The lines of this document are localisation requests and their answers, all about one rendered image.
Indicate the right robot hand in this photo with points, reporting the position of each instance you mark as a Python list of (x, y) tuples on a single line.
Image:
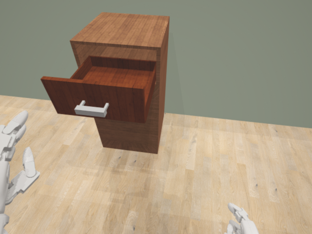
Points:
[(246, 226)]

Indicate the left robot hand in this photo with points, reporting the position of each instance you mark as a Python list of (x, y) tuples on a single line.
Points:
[(9, 137)]

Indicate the handle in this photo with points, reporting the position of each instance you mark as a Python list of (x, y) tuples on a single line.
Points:
[(91, 111)]

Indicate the cabinet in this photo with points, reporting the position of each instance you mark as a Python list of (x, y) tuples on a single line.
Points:
[(129, 36)]

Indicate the drawer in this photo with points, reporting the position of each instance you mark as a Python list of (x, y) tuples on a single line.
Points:
[(126, 84)]

